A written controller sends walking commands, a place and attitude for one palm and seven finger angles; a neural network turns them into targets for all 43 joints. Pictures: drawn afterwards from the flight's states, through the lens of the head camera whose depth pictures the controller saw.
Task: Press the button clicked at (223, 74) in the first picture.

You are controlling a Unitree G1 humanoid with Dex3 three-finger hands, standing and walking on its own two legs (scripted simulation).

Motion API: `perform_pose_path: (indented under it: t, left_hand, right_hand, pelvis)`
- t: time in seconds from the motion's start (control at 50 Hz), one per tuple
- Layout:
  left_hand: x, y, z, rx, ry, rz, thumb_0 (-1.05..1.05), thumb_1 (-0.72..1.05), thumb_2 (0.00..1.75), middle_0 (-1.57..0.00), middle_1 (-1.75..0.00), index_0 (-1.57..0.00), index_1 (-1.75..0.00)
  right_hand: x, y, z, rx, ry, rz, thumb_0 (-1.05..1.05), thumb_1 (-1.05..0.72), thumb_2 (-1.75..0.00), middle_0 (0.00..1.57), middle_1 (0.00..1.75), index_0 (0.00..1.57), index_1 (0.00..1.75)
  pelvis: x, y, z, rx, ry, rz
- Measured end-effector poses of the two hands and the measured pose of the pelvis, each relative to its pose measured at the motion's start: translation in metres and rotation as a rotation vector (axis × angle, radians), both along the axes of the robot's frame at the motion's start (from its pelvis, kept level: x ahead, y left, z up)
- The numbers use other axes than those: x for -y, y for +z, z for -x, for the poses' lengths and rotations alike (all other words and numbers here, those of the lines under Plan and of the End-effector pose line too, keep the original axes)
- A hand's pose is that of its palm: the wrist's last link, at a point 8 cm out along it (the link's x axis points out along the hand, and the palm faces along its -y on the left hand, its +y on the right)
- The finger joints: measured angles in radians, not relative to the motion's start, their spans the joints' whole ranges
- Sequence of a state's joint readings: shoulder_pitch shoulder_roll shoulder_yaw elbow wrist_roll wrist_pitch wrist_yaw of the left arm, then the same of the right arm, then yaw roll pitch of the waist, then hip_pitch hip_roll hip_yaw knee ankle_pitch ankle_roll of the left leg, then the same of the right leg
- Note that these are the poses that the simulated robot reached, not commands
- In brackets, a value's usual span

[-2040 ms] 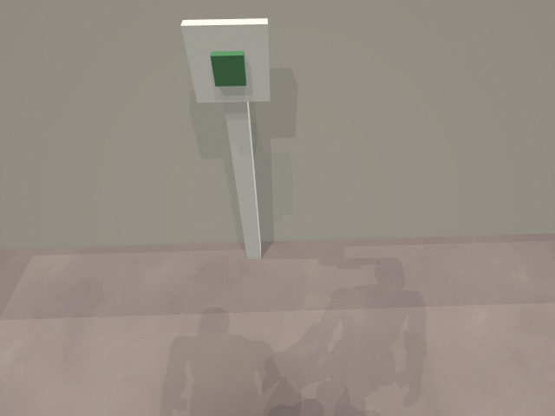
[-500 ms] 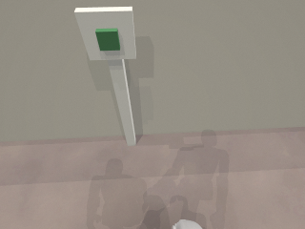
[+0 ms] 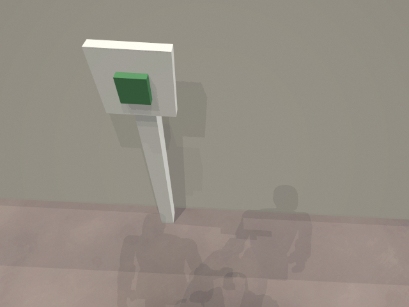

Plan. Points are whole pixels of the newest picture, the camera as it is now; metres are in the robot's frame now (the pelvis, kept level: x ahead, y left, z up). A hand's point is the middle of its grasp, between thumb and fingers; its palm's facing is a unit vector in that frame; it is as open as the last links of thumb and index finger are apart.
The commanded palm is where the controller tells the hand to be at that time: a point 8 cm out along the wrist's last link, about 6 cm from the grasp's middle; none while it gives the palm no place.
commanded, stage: come to a stop and stand still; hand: left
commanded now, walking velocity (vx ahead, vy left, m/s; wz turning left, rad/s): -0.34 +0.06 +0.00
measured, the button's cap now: (134, 88) +0.54 +0.20 +0.11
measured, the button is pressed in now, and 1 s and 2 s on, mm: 0 0 0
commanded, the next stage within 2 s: look again from close up in 1.58 s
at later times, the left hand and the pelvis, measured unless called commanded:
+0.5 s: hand out of the picture +0.06 +0.21 -0.18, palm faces +0.06 -0.97 -0.25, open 7.4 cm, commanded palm none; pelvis +0.03 +0.00 +0.00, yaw +0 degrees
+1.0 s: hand out of the picture +0.10 +0.16 -0.16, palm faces -0.06 -0.97 -0.25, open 7.4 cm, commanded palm none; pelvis +0.03 -0.02 +0.00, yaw -2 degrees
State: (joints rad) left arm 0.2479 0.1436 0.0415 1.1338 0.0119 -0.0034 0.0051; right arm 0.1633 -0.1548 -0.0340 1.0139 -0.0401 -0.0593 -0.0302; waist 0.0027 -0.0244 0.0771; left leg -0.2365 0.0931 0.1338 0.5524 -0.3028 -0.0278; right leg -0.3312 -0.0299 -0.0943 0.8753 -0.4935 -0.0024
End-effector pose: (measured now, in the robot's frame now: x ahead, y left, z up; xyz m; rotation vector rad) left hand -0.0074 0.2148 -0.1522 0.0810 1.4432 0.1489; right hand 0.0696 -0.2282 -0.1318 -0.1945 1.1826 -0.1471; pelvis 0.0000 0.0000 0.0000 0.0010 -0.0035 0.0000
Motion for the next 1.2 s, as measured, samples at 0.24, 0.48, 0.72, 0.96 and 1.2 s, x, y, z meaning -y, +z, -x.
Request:
perform_pose_path:
  t: [0.24, 0.48, 0.72, 0.96, 1.2]
  left_hand:
    - [-0.002, 0.028, -0.060, 0.076, 0.018, -0.142, 0.01, 0.92, 0.90, -0.20, -0.29, -0.20, -0.30]
    - [-0.037, 0.003, -0.055, 0.014, 0.004, -0.112, 0.00, 0.90, 0.90, -0.20, -0.30, -0.20, -0.30]
    - [-0.021, 0.018, -0.076, 0.112, -0.068, -0.120, 0.00, 0.91, 0.90, -0.20, -0.29, -0.20, -0.30]
    - [0.002, 0.026, -0.099, 0.217, -0.154, -0.113, 0.01, 0.91, 0.90, -0.20, -0.30, -0.20, -0.30]
    - [0.003, 0.018, -0.105, 0.193, -0.156, -0.082, 0.01, 0.90, 0.90, -0.20, -0.29, -0.20, -0.30]
  right_hand:
    - [0.035, -0.013, -0.026, -0.190, -0.022, -0.030, 0.00, -0.93, -0.90, 0.20, 0.30, 0.20, 0.30]
    - [0.013, -0.004, -0.053, -0.076, 0.008, 0.025, 0.00, -0.91, -0.90, 0.19, 0.30, 0.20, 0.30]
    - [0.004, -0.017, 0.001, -0.127, -0.062, -0.060, 0.00, -0.93, -0.90, 0.20, 0.30, 0.20, 0.30]
    - [0.021, -0.018, 0.042, -0.140, -0.091, -0.070, 0.01, -0.91, -0.90, 0.19, 0.30, 0.20, 0.30]
    - [0.027, -0.007, 0.030, -0.147, -0.083, -0.029, 0.01, -0.91, -0.90, 0.19, 0.30, 0.20, 0.30]
  pelvis:
    - [0.025, 0.008, -0.036, -0.016, 0.029, -0.037]
    - [-0.004, -0.003, -0.036, -0.005, 0.004, 0.002]
    - [0.007, 0.000, -0.023, -0.002, -0.021, -0.032]
    - [0.017, -0.001, -0.028, 0.005, -0.032, -0.015]
    - [0.021, 0.002, -0.037, -0.002, -0.044, -0.011]
